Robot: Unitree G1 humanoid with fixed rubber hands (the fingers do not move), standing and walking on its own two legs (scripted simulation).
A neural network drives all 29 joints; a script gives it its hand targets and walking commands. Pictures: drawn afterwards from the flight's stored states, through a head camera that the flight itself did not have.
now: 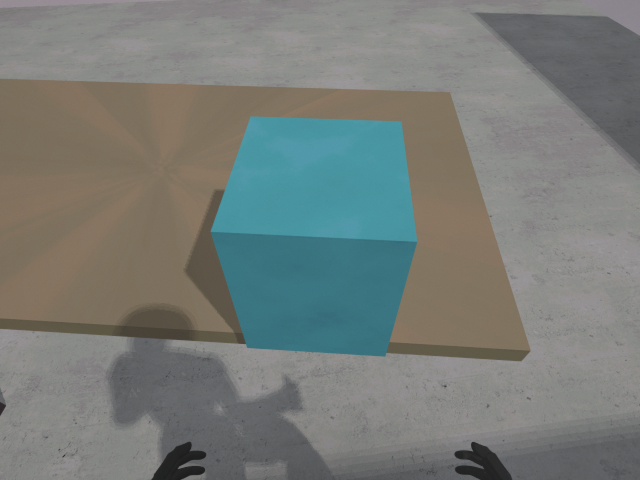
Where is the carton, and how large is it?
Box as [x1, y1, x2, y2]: [211, 116, 416, 356]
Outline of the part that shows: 251,116 211,229 214,244 247,347 384,356 416,244 401,122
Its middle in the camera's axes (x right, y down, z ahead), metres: +0.00 +0.01 +0.54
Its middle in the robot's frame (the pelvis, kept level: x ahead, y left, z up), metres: +0.42 +0.01 +0.07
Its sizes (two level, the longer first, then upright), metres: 0.210 0.200 0.250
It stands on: a table, 0.70 m high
